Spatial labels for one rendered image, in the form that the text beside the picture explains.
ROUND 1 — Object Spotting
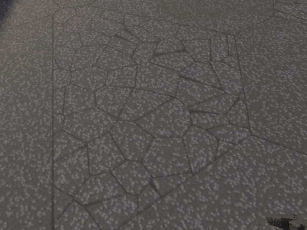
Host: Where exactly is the robot right hand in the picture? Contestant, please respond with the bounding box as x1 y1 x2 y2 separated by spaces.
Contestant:
266 214 307 230

